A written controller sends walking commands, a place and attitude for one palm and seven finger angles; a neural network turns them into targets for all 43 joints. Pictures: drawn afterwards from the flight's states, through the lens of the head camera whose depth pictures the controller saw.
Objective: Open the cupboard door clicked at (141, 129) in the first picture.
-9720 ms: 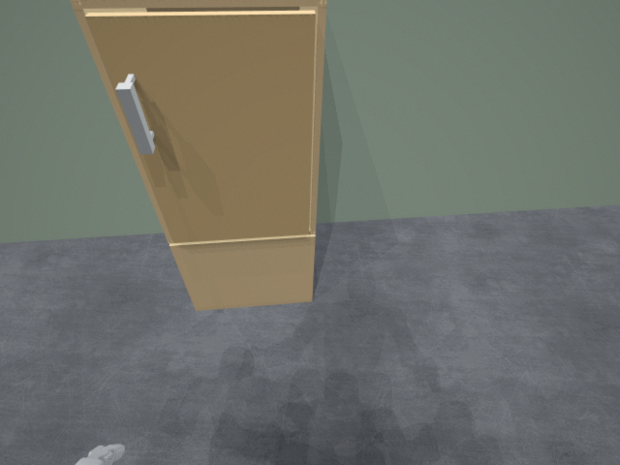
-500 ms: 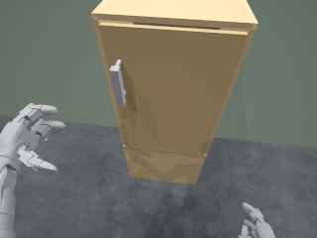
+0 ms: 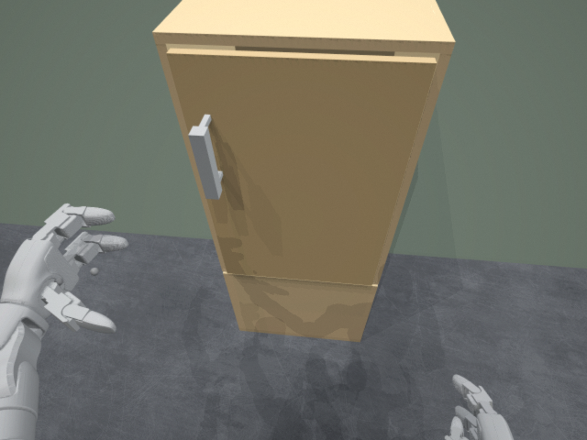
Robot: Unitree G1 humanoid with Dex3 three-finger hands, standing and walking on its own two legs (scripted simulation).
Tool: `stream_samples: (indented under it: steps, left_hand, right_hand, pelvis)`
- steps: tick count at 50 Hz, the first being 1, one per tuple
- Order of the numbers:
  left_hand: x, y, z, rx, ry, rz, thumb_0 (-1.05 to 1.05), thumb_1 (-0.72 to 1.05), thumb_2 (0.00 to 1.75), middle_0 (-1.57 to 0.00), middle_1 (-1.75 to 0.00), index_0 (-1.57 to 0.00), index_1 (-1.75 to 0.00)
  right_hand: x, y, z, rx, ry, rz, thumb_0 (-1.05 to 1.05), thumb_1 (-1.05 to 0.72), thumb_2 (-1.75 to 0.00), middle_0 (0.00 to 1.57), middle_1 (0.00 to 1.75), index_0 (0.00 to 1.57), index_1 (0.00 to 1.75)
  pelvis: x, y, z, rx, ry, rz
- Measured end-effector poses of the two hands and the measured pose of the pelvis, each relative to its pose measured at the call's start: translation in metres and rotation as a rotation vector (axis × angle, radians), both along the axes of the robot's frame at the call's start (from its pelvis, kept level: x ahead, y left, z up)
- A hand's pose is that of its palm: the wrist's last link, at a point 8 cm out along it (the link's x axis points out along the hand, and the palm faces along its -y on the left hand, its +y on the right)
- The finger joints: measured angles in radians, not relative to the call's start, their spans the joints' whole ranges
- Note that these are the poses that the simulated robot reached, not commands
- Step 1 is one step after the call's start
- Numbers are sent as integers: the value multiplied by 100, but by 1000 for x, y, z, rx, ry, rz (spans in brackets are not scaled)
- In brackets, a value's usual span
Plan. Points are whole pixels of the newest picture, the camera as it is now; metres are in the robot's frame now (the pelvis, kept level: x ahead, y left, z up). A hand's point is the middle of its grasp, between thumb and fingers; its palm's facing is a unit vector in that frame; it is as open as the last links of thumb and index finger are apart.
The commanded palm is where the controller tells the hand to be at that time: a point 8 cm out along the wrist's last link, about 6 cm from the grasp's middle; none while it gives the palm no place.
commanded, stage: move the hooked fingers beside the handle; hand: left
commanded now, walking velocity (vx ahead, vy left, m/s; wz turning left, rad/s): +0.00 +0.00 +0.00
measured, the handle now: (210, 157) +0.55 +0.19 +0.08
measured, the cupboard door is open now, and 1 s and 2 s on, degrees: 0 0 0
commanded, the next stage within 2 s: none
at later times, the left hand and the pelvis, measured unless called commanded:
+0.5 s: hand (115, 232) +0.36 +0.28 +0.10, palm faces -0.01 -1.00 -0.01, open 14.0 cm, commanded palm +0.33 +0.32 +0.10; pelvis +0.00 +0.00 -0.01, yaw -1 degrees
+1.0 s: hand (136, 200) +0.42 +0.27 +0.10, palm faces -0.04 -1.00 -0.01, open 14.0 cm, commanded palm +0.40 +0.32 +0.10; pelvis +0.00 +0.02 -0.01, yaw -1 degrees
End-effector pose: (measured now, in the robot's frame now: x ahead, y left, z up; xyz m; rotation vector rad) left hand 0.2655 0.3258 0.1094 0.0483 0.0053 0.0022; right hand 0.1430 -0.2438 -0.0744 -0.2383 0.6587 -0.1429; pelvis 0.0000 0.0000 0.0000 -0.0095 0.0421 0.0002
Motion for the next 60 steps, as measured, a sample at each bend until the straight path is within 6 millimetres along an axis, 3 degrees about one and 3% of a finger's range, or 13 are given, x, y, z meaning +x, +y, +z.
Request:
stream_samples:
  steps: [6, 12, 19, 26, 34, 48, 60]
  left_hand:
    - [2, 2, -2, -16, -9, 25, -1, -50, 30, -31, -120, -30, -120]
    - [19, 3, -4, -12, 5, 16, -1, -50, 30, -31, -120, -30, -120]
    - [51, -2, -1, -30, -12, -20, -1, -50, 30, -31, -120, -30, -120]
    - [71, 6, -10, -34, 27, -8, -1, -50, 30, -31, -120, -30, -120]
    - [88, 9, -7, -45, -13, -25, -1, -50, 30, -30, -120, -30, -120]
    - [130, -1, -10, -49, -6, -40, -1, -50, 30, -30, -120, -30, -120]
    - [158, -6, -12, -47, 14, -35, -1, -50, 30, -30, -120, -30, -120]
  right_hand:
    - [1, -4, -1, -7, 2, 7, 1, -90, -90, 21, 30, 21, 30]
    - [-5, -11, -5, -31, 37, -1, 1, -90, -90, 21, 30, 21, 30]
    - [-23, -20, -10, -46, 91, -43, 1, -90, -90, 21, 30, 21, 30]
    - [-47, -24, -15, -54, 167, -87, 1, -90, -90, 21, 30, 21, 30]
    - [-63, -18, -20, -61, 249, -103, 1, -90, -90, 21, 30, 21, 30]
    - [-65, 0, -24, -48, 294, -103, 1, -90, -90, 21, 30, 21, 30]
    - [-89, -3, -31, -56, 400, -136, 1, -90, -90, 21, 30, 21, 30]
  pelvis:
    - [-1, -4, -1, 1, 0, 4]
    - [-5, -6, -3, -2, 11, 10]
    - [-4, -5, -5, -1, 35, 0]
    - [-1, -1, -7, -1, 63, -16]
    - [2, 7, -8, -8, 82, -12]
    - [3, 19, -10, -16, 120, -15]
    - [4, 19, -13, -19, 152, -16]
